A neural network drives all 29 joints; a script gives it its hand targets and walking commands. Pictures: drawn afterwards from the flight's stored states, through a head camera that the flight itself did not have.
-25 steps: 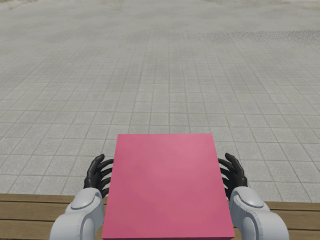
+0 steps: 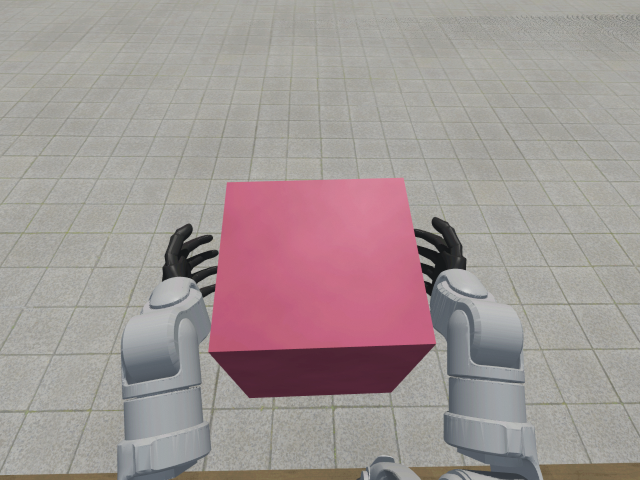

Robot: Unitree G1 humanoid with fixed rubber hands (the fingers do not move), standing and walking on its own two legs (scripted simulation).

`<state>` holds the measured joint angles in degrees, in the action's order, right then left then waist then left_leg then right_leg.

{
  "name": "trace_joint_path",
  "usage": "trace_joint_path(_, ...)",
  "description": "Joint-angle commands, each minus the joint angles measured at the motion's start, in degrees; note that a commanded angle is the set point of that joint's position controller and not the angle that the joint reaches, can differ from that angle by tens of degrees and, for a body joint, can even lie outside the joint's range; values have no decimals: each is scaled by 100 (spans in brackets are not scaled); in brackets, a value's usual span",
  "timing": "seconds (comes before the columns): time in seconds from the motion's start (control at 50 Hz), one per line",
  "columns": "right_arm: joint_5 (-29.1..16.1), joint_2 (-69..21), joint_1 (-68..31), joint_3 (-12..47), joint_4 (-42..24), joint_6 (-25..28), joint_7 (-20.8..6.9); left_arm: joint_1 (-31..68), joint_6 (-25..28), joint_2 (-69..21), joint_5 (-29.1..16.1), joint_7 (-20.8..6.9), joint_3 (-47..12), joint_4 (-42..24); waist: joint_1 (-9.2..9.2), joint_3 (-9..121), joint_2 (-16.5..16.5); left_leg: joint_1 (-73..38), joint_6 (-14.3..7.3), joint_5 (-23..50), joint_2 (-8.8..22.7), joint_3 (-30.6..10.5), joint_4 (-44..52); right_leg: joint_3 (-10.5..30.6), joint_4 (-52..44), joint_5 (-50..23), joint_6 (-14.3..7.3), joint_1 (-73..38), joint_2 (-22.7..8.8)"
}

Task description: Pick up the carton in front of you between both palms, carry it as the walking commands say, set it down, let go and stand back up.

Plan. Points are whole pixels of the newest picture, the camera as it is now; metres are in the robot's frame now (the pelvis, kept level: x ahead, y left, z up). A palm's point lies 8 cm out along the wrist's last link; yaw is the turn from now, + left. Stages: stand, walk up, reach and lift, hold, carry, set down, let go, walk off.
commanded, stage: carry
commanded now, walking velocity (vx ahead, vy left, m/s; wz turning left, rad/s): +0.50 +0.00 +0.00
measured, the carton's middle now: (318, 299) +0.35 -0.01 +0.04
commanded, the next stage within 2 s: none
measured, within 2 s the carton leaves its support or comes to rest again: neither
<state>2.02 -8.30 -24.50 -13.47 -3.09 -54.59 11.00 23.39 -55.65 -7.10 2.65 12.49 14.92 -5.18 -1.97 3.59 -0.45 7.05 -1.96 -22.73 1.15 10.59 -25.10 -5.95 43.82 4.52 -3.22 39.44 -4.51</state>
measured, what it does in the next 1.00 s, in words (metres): goes down, turning left: right foot, then left foot 0.09 m lower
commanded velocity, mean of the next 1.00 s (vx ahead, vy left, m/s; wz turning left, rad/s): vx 0.50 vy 0.00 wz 0.38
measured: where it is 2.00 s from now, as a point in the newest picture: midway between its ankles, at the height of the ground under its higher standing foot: (271, 219)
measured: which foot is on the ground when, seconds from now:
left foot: down 0.00-0.08, up 0.10-0.56, down 0.58-1.00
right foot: up 0.00-0.06, down 0.08-0.62, up 0.64-1.00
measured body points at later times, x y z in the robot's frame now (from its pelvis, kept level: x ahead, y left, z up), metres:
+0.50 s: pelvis +0.35 -0.03 -0.03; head +0.41 -0.04 +0.42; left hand +0.69 +0.13 +0.07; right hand +0.70 -0.18 +0.06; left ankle +0.51 +0.06 -0.74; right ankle +0.20 -0.09 -0.73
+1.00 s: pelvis +0.74 -0.01 -0.10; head +0.79 +0.01 +0.34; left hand +1.03 +0.22 -0.06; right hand +1.10 -0.08 -0.05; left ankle +0.57 +0.01 -0.81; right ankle +0.91 -0.09 -0.81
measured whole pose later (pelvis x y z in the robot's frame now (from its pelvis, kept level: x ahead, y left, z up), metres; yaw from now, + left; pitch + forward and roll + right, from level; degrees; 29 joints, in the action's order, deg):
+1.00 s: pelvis +0.74 -0.01 -0.10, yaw +15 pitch +7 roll -1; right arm 0.6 -9.6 -18.5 -12.8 -2.5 -47.3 9.2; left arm 16.9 -47.1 -9.1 2.7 11.0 14.8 -4.1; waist -3.8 1.3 -0.1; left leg 9.1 -7.7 -27.6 -8.7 -6.9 -33.9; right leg -1.8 34.7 3.6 -0.1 38.8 -1.0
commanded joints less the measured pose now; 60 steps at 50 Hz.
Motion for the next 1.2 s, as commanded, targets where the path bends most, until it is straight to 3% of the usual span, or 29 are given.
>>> trace_joint_path(0.0, -677, -3593, -2950, 3039, -185, 69, 127, 3211, 101, -3793, -770, -9, -3161, 15, -13, 1154, 1011, -938, -479, 4004, 1087, -468, -105, -468, -1037, -75, -174, -815, 415)
trace_joint_path(0.04, -650, -3688, -2918, 3121, -112, -6, 153, 2987, 56, -3723, -775, -26, -3047, 171, 602, 1945, 525, -511, -105, 4334, 728, -17, -1985, -589, -1459, -365, -222, -2899, 619)
trace_joint_path(0.06, -656, -3710, -3006, 3149, -173, -46, 164, 2947, 48, -3686, -750, -40, -2985, 194, 874, 2279, -523, 841, 65, 2846, 328, -137, -3400, 457, -1158, -475, -360, -4255, -32)
trace_joint_path(0.08, -679, -3814, -3011, 3162, -270, -92, 165, 3107, 41, -3658, -812, -40, -2979, 178, 531, 2529, -1914, 2343, 147, -330, -341, -432, -4754, 3062, -1574, -453, -988, -5052, -1367)
trace_joint_path(0.1, -762, -3931, -3100, 3187, -673, -39, 151, 3064, 79, -4060, -1036, -83, -3188, -41, 666, 2821, -1998, 3461, 18, -690, -536, -836, -5448, 3788, -1889, -334, -1361, -5743, -1338)
trace_joint_path(0.14, -739, -4102, -3109, 3022, -642, -10, 116, 3296, 113, -4443, -1339, -230, -3499, -385, 802, 2619, -851, 3784, -98, -330, -119, -1292, -5425, 3005, -1679, -1372, -1215, -5371, -1232)
trace_joint_path(0.18, -702, -4265, -3054, 3086, -839, 78, 45, 3423, 224, -4749, -1522, -350, -3829, -802, 616, 2588, -214, 3569, -88, 101, 198, -1365, -4595, 2292, -1611, -1461, -1042, -4881, -1115)
trace_joint_path(0.3, -644, -3909, -2352, 3371, -1378, 288, -32, 2882, 398, -4427, -1547, -388, -4267, -1517, 699, 2336, -474, 3355, -3, 454, -47, -759, -2406, 1490, -1670, -2335, -1138, -4754, -894)
trace_joint_path(0.34, -708, -3820, -2310, 3475, -1486, 281, -40, 2723, 392, -4208, -1507, -369, -4273, -1550, 813, 2399, -406, 3599, -49, 1844, -53, -610, -2262, 1139, -1183, -2656, -906, -5160, -657)
trace_joint_path(0.42, -535, -3286, -2102, 3328, -1332, 134, 22, 2192, 286, -3653, -1183, -247, -3938, -1087, 1085, 1508, -285, 3136, -136, 3888, -101, -407, -56, 624, -1237, -950, -618, -4717, -150)
trace_joint_path(0.5, -417, -2943, -2118, 3012, -952, -60, 78, 2155, 137, -3523, -950, -153, -3674, -487, 561, 1162, -520, 1483, -365, 4277, -256, -223, 79, 188, -440, -1175, -320, -3761, -278)
trace_joint_path(0.54, -417, -2860, -2026, 2870, -644, -159, 108, 2385, 32, -3526, -830, -102, -3521, -343, -148, 1611, -260, -78, -447, 4043, -270, -217, 214, -204, 1283, -1858, -51, -3434, -132)
trace_joint_path(0.56, -443, -2861, -2189, 2804, -537, -205, 106, 2657, -7, -3483, -784, -50, -3425, -312, -354, 1701, 199, -904, -503, 3492, 64, -657, -102, -271, 2722, -523, 117, -2503, 85)
trace_joint_path(0.58, -452, -2835, -2183, 2694, -246, -241, 141, 2677, -87, -3508, -759, 15, -3308, -182, -196, 1690, 1205, -2112, -947, 5143, 663, -1801, -1064, -26, 3662, 2690, 202, -705, 671)
trace_joint_path(0.6, -523, -2942, -2270, 2715, -175, -246, 184, 2531, -123, -3400, -698, 68, -3160, 8, -107, 1939, 1514, -2533, -1666, 5117, 1347, -3286, -1005, 320, 4483, 3009, 340, 384, 796)
trace_joint_path(0.62, -684, -3130, -2389, 2845, -119, -229, 171, 2539, -124, -3433, -675, 119, -3057, 96, -385, 2076, 1264, -2712, -2147, 3654, 1669, -4312, -458, 594, 4922, 2889, 352, 1068, 731)
trace_joint_path(0.64, -864, -3450, -2410, 2939, -7, -177, 112, 2670, -69, -3622, -685, 141, -3090, -16, -373, 2070, 930, -2318, -2173, 2471, 1687, -4828, 66, 898, 4669, 2585, 285, 1250, 523)
trace_joint_path(0.68, -1323, -4464, -3311, 3422, -234, -18, -104, 3027, 109, -4202, -583, 74, -2924, -20, -242, 2027, -21, -1264, -1853, 2805, 1399, -4372, 49, 989, 3843, 2072, 258, 865, 274)
trace_joint_path(0.72, -1661, -5002, -3782, 3847, -507, 207, -298, 3168, 379, -4579, -518, -13, -2930, 28, -122, 2018, -191, -762, -1652, 3070, 1102, -3668, -5, 914, 3248, 1893, 367, 628, 142)
trace_joint_path(0.8, -1486, -4870, -3256, 3932, -451, 549, -322, 2632, 728, -4638, -423, -146, -3151, 143, -198, 2203, 369, -1063, -1296, 4784, 658, -2984, -340, 564, 2018, 1376, 468, 782, 177)
trace_joint_path(0.88, -1304, -4703, -2590, 3927, -538, 746, -304, 2349, 953, -4653, -561, -163, -3439, -18, -348, 2252, 430, -1171, -881, 5926, 140, -2449, -596, 134, 145, 279, 389, 109, 536)
trace_joint_path(0.94, -1079, -4470, -2159, 3842, -467, 825, -269, 2245, 1035, -4481, -578, -159, -3571, -155, -178, 2261, 654, -708, -565, 6844, -64, -2048, -1120, -354, -1378, -398, 307, -1592, 993)
trace_joint_path(0.96, -996, -4339, -1987, 3765, -457, 840, -236, 2270, 1034, -4430, -612, -171, -3636, -243, 42, 2467, 687, -299, -338, 6513, -75, -1890, -1773, -309, -1876, -1026, 252, -2741, 859)
trace_joint_path(0.98, -887, -4176, -2029, 3698, -523, 842, -194, 2081, 1029, -4383, -652, -168, -3670, -206, 503, 2851, 459, 731, -99, 5111, -118, -1722, -3001, 355, -2028, -1751, 30, -4445, 125)
trace_joint_path(1.0, -844, -4187, -2071, 3713, -627, 807, -161, 1950, 1033, -4216, -642, -138, -3626, -104, 452, 3375, -947, 2421, 121, 323, -633, -1525, -4382, 2531, -1330, -3879, -572, -6184, -1719)
trace_joint_path(1.02, -865, -4077, -1899, 3710, -433, 752, -114, 1574, 980, -3963, -508, -61, -3434, 118, 419, 3628, -1332, 3179, 146, -940, -829, -1391, -5385, 3759, -1522, -3333, -1185, -6610, -2275)
trace_joint_path(1.04, -1021, -4062, -1837, 3734, -653, 769, -93, 1603, 995, -3941, -600, -17, -3444, -220, 511, 3470, -1030, 3439, 14, -556, -591, -1523, -5595, 3854, -1688, -2003, -1292, -6323, -1996)
trace_joint_path(1.1, -785, -4069, -1694, 3370, -675, 690, -6, 2438, 880, -4348, -1197, -170, -4032, -983, 351, 2302, -253, 3354, 90, -122, 11, -1315, -4136, 2806, -2390, -1215, -926, -4754, -1512)
trace_joint_path(1.18, -420, -3873, -812, 3249, -889, 497, 57, 1808, 557, -4226, -1533, -399, -4353, -1327, 406, 1959, -708, 2213, 250, 36, -145, -653, -1391, 1601, -2740, -1575, -616, -3903, -942)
